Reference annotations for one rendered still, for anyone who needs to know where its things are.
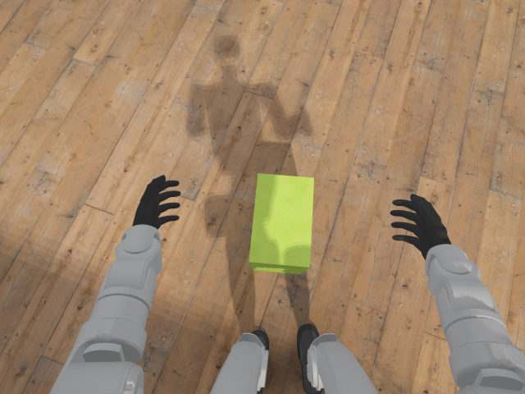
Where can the left robot upper arm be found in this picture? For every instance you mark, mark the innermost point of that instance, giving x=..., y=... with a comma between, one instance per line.
x=121, y=377

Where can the robot left forearm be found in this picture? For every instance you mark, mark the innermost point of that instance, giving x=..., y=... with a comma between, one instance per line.
x=115, y=330

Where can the right robot foot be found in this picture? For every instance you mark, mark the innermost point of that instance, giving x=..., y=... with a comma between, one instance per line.
x=307, y=333

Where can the carton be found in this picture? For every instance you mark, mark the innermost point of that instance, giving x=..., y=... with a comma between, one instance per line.
x=282, y=224

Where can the robot right hand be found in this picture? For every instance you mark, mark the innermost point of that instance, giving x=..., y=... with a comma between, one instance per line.
x=429, y=228

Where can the robot left hand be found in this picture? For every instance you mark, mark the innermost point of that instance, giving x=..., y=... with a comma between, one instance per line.
x=149, y=209

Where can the robot right forearm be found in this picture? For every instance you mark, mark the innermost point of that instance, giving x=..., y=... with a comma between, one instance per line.
x=482, y=352

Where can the left robot foot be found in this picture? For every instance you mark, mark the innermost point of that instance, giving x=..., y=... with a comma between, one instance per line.
x=264, y=339

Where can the robot foot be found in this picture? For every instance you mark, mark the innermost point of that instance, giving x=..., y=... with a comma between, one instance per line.
x=264, y=339
x=307, y=333

